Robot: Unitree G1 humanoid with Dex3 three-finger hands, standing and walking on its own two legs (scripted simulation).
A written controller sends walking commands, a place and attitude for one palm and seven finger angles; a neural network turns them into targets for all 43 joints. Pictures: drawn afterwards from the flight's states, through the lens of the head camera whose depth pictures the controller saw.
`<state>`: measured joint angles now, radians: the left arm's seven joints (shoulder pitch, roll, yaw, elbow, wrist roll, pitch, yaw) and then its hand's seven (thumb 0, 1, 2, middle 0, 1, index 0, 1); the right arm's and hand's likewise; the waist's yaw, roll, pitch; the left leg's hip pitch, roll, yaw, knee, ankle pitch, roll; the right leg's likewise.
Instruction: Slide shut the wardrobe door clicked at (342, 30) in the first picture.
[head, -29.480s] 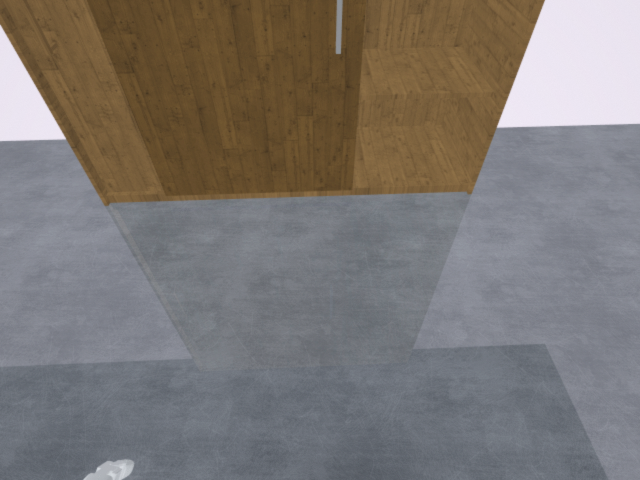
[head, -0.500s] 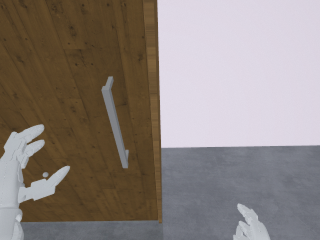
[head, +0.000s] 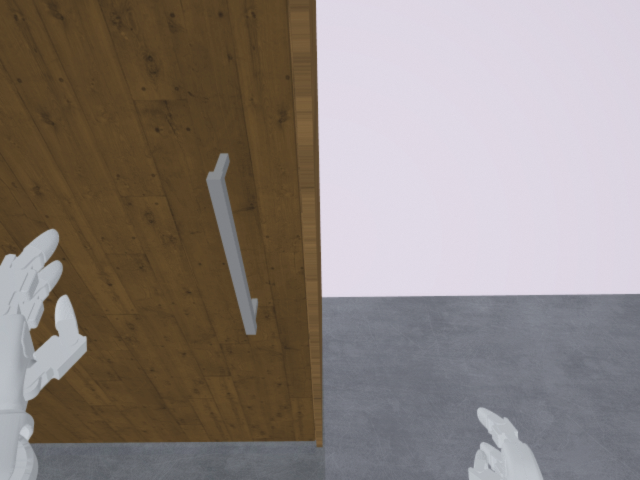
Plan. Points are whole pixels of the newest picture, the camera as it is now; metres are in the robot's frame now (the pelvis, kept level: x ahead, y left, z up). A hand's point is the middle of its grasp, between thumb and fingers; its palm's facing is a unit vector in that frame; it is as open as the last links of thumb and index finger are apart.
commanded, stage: draw the hand back to the body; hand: left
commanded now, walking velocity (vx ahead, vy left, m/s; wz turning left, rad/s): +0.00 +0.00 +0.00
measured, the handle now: (239, 257) +0.38 +0.18 +0.08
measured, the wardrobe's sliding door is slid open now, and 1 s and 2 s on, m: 0.00 0.00 0.00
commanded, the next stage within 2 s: step back with the hand held close in 0.06 s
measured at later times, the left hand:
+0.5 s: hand (79, 347) +0.18 +0.27 +0.15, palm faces +0.34 -0.81 -0.48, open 7.4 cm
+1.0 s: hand out of the picture +0.11 +0.29 +0.16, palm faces +0.45 -0.78 -0.44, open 7.4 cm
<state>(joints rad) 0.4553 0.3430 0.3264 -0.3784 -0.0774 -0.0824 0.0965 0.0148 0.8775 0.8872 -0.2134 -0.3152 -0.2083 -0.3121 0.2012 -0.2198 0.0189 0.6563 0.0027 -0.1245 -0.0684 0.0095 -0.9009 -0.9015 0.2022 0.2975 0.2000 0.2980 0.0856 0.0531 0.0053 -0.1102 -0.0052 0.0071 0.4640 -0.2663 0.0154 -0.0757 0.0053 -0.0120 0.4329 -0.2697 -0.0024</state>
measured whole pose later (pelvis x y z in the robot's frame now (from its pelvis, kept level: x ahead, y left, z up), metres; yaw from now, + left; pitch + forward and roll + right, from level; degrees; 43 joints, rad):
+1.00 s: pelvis -0.09 +0.03 -0.02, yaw +0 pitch -1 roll -3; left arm 0.48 0.40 0.44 -0.52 0.00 -0.26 0.15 0.01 0.89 0.90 -0.22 -0.31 -0.21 -0.30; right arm 0.23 -0.20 0.01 0.60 0.00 -0.12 -0.07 0.01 -0.90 -0.90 0.20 0.30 0.20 0.30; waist 0.01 0.00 0.05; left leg -0.43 -0.01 0.01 0.62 -0.18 0.07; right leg -0.39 0.02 0.02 0.63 -0.25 0.03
